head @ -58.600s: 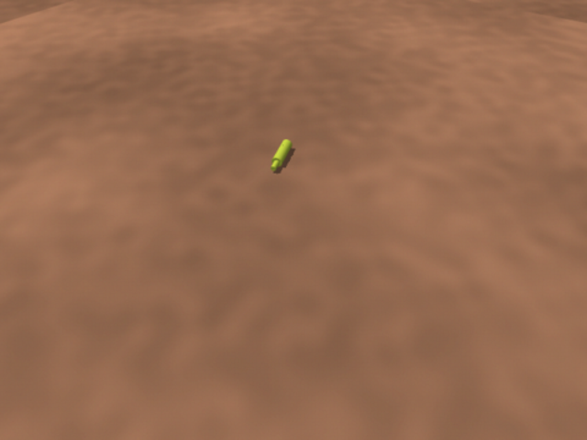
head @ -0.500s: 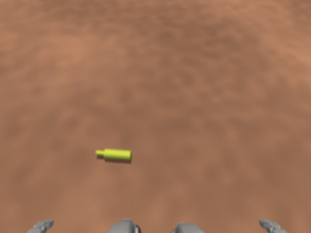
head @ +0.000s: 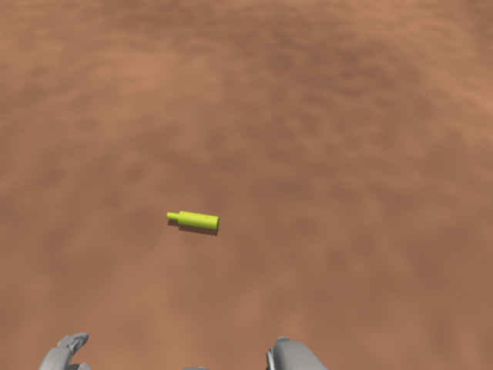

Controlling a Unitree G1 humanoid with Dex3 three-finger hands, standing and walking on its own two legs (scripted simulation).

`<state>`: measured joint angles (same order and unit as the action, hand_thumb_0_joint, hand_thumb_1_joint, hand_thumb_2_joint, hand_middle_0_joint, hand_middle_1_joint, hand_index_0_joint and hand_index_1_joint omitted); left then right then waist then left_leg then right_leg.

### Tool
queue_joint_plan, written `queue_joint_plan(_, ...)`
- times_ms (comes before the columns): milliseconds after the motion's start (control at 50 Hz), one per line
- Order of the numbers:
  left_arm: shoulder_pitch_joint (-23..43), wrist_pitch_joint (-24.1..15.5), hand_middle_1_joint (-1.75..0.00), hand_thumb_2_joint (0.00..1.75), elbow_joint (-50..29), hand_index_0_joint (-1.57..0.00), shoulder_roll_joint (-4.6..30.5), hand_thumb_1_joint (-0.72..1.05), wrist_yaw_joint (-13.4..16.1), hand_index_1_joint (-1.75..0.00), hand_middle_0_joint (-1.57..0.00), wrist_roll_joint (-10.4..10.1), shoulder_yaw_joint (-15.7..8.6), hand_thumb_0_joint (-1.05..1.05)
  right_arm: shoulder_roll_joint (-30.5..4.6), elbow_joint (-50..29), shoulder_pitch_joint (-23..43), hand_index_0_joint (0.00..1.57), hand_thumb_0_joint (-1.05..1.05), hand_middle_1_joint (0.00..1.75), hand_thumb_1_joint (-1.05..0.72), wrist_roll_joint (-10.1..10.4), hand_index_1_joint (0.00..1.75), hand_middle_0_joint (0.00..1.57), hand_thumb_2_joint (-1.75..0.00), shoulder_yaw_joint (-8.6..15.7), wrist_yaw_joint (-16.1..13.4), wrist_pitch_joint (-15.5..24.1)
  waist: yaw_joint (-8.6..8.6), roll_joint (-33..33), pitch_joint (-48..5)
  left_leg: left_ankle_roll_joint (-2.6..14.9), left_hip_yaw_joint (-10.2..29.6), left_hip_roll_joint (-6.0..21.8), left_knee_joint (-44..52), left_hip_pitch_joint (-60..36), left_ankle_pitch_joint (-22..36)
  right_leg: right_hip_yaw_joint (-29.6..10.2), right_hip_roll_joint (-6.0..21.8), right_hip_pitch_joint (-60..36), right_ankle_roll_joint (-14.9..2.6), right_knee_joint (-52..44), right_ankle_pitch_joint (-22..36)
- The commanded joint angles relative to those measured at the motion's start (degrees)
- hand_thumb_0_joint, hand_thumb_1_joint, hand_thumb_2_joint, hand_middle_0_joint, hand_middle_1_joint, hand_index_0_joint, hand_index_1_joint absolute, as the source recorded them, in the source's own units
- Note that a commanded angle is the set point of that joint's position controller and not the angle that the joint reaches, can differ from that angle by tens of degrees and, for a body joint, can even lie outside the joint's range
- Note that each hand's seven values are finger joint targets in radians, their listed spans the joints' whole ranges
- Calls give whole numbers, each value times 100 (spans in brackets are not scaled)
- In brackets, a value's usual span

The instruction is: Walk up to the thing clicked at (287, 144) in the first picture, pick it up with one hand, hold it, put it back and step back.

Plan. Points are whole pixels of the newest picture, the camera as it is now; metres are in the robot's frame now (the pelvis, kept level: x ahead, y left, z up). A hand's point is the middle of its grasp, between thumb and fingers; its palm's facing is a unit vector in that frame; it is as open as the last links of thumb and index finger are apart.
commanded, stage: step back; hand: left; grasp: from above
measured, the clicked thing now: (192, 219) +0.75 +0.22 -0.73
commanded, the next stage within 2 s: none
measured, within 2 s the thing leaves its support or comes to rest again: neither
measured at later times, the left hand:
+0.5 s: hand out of the picture -0.07 +0.22 -0.13, palm faces -0.06 -0.90 -0.44, open 7.4 cm
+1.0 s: hand out of the picture -0.26 +0.21 -0.15, palm faces -0.06 -0.91 -0.42, open 7.4 cm
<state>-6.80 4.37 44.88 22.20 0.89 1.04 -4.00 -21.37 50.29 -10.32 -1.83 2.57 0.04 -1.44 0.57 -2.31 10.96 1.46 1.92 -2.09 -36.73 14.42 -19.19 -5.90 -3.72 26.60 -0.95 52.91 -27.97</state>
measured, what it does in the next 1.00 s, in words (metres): walks backwards: right foot, then left foot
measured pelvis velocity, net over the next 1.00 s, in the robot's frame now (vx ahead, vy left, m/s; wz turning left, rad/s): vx -0.34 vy -0.06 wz -0.05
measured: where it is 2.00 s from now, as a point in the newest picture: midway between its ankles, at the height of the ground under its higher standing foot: outside the picture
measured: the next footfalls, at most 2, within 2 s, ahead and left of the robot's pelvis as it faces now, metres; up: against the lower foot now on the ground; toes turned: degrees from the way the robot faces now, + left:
right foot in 0.30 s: -0.11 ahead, -0.16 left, +0.00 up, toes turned -2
left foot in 0.64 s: -0.20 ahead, +0.08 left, +0.00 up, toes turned -1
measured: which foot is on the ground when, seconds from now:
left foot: down 0.00-0.32, up 0.34-0.62, down 0.64-0.96, up 0.98-1.00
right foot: up 0.00-0.28, down 0.30-0.66, up 0.68-0.94, down 0.96-1.00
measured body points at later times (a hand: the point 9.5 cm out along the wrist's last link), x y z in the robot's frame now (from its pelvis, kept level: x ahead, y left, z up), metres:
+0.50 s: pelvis -0.16 -0.04 +0.00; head -0.11 -0.07 +0.45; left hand -0.07 +0.27 -0.10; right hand -0.08 -0.37 -0.12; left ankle -0.16 +0.10 -0.65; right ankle -0.15 -0.16 -0.72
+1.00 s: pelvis -0.34 -0.06 -0.01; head -0.30 -0.08 +0.44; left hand -0.25 +0.25 -0.12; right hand -0.22 -0.38 -0.12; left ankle -0.24 +0.08 -0.71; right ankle -0.36 -0.17 -0.73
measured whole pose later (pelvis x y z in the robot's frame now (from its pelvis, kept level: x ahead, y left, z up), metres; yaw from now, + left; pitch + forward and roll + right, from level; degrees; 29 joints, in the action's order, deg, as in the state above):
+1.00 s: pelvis -0.34 -0.06 -0.01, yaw -3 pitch -3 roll -2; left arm -11.0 0.9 51.6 20.7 0.5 1.9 -3.4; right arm -23.5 48.2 -5.1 -1.2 3.0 -0.6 -3.4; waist -0.7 4.3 9.3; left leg 0.3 4.7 2.6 -44.4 25.9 -20.9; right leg -0.2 -3.4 12.5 -1.2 37.8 -22.2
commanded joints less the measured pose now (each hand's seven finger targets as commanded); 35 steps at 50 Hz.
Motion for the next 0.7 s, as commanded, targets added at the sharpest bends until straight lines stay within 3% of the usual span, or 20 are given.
queue_joint_plan(0, -263, -163, -30, 90, -281, -20, 1087, 90, 79, -30, -20, -74, -429, 0, -1496, -588, 482, 20, 0, 30, -90, -26, 30, 20, -90, 380, -178, 191, -248, 896, -930, 1039, 1258, 1683, 1422, 74, 2777, -600, -299, 136, -28, 2108, -85)
queue_joint_plan(60, -488, -209, -30, 90, -240, -20, 1033, 90, 44, -30, -20, 3, -425, 0, -1331, -622, 250, 20, 0, 30, -90, 8, 30, 20, -90, 382, -200, 182, -118, 892, -1141, 1277, 1155, 1637, 1061, -848, 3173, -430, -194, 417, 226, 1757, -110)
queue_joint_plan(100, -341, -210, -30, 90, -279, -20, 1019, 90, 21, -30, -20, 26, -422, 0, -1410, -648, 62, 20, 0, 30, -90, 8, 30, 20, -90, 422, -211, 172, 61, 978, -1126, 1391, 1156, 1766, 1063, -915, 3079, -255, -94, 281, 297, 1291, -240)
queue_joint_plan(140, -382, -210, -30, 90, -280, -20, 985, 90, -4, -30, -20, 5, -396, 0, -1526, -708, 47, 20, 0, 30, -90, 14, 30, 20, -90, 465, -213, 155, 85, 1210, -1229, 1408, 1137, 1853, 969, -921, 3044, -118, 73, 8, 293, 603, -307)
queue_joint_plan(200, -739, -269, -30, 90, -93, -20, 941, 90, -40, -30, -20, 4, -384, 0, -1590, -814, 242, 20, 0, 30, -90, -10, 30, 20, -90, 453, -171, 78, -1, 1431, -1550, 1141, 936, 1652, 744, -694, 2691, 351, 253, -779, 175, -990, 36)
queue_joint_plan(240, -1318, -300, -30, 90, 203, -20, 915, 90, -60, -30, -20, 11, -403, 0, -1675, -879, 487, 20, 0, 30, -90, 51, 30, 20, -90, 458, -148, -20, -293, 1375, -1758, 839, 699, 1459, 396, -178, 2235, 675, 216, -1734, 15, -2583, 1154)
queue_joint_plan(260, -1308, -323, -30, 90, 246, -20, 1048, 90, -47, -30, -20, 81, -431, 0, -1514, -868, 454, 20, 0, 30, -90, 90, 30, 20, -90, 411, -142, -68, -261, 1099, -1566, 533, 648, 1189, 195, 491, 1415, 439, 274, -2009, -89, -2854, 1372)
queue_joint_plan(280, -1249, -358, -30, 90, 151, -20, 1457, 90, -56, -30, -20, 172, -541, 0, -1215, -933, 382, 20, 0, 30, -90, 131, 30, 20, -90, 336, -129, -82, -215, -21, -1285, 142, 485, 460, -607, 1636, 78, -1123, 1162, -2119, -383, -3077, 994)
queue_joint_plan(300, -879, -324, -30, 90, -62, -20, 2162, 90, -56, -30, -20, 139, -684, 0, -1081, -1031, 725, 20, 0, 30, -90, 180, 30, 20, -90, 354, -226, -73, -508, -1435, -1043, -142, 339, -407, -2122, 1619, -1549, -2636, 2590, -661, -1431, -3649, 1259)
queue_joint_plan(320, -515, -361, -30, 90, -245, -20, 2229, 90, -31, -30, -20, 148, -666, 0, -1322, -979, 750, 20, 0, 30, -90, 143, 30, 20, -90, 454, -272, -101, -429, -1228, -631, -214, 967, -172, -3131, 1383, -1627, -3041, 2940, 269, -1721, -3908, 1092)
queue_joint_plan(360, 322, -404, -30, 90, -408, -20, 1575, 90, 50, -30, -20, 124, -472, 0, -1309, -636, 155, 20, 0, 30, -90, 222, 30, 20, -90, 393, -229, -60, 111, -375, -645, -143, 1030, -432, -3565, 1366, -883, -1236, 1965, -189, -1199, -3041, 2475)
queue_joint_plan(380, 314, -398, -30, 90, -381, -20, 1412, 90, 60, -30, -20, 148, -475, 0, -1224, -561, 7, 20, 0, 30, -90, 241, 30, 20, -90, 348, -227, -28, 141, -529, -777, -179, 792, -468, -3492, 1331, -749, -759, 1716, -477, -1071, -2825, 2846)
queue_joint_plan(420, 20, -398, -30, 90, -404, -20, 1357, 90, 76, -30, -20, 158, -452, 0, -1201, -562, -10, 20, 0, 30, -90, 164, 30, 20, -90, 306, -227, 10, -101, -589, -953, -247, 624, -406, -3225, 1321, -871, -526, 1584, -1003, -1050, -2547, 3405)
queue_joint_plan(480, -485, -357, -30, 90, -332, -20, 1283, 90, 151, -30, -20, 152, -428, 0, -1031, -681, 191, 20, 0, 30, -90, 121, 30, 20, -90, 242, -221, 17, -405, -764, -1094, -289, 365, -213, -2005, 1625, -1192, -654, 1785, -2164, -1129, -2391, 4040)
queue_joint_plan(540, -335, -311, -30, 90, -431, -20, 1423, 90, 182, -30, -20, 103, -423, 0, -1081, -608, -54, 20, 0, 30, -90, 69, 30, 20, -90, 294, -178, 16, -318, -917, -1327, -191, 124, 73, -652, 1005, -1043, -846, 1978, -2240, -1083, -2152, 4225)
queue_joint_plan(600, -55, -209, -30, 90, -507, -20, 1367, 90, 126, -30, -20, 8, -326, 0, -1105, -320, -630, 20, 0, 30, -90, 33, 30, 20, -90, 370, -143, 40, -11, -630, -1573, -10, -210, 60, 1260, -180, 601, -533, 1688, -1596, -687, -1675, 3395)
queue_joint_plan(620, -198, -191, -30, 90, -534, -20, 1158, 90, 102, -30, -20, -8, -253, 0, -1361, -358, -555, 20, 0, 30, -90, -31, 30, 20, -90, 446, -146, 59, -72, 17, -1631, 253, 899, 785, 1475, -612, 1011, -333, 1319, -855, -372, -1199, 2473)
queue_joint_plan(640, -172, -198, -30, 90, -562, -20, 958, 90, 99, -30, -20, -55, -190, 0, -1971, -463, -222, 20, 0, 30, -90, -49, 30, 20, -90, 551, -105, 41, -100, 1346, -1503, 957, 2390, 1977, 1627, -681, 1722, 517, 251, 167, -38, -255, 424)
queue_joint_plan(660, 255, -190, -30, 90, -573, -20, 1209, 90, 189, -30, -20, -2, -346, 0, -2286, -563, -134, 20, 0, 30, -90, -25, 30, 20, -90, 603, -67, 39, 234, 1600, -1340, 1681, 2945, 2619, 1782, 364, 2241, 90, 57, -176, 55, 1003, -1168)
queue_joint_plan(680, 297, -164, -30, 90, -434, -20, 1233, 90, 186, -30, -20, 16, -367, 0, -1992, -530, 50, 20, 0, 30, -90, -37, 30, 20, -90, 547, -102, 85, 105, 1073, -1150, 1637, 2517, 2421, 1614, 614, 2606, -355, -8, -314, 13, 1713, -953)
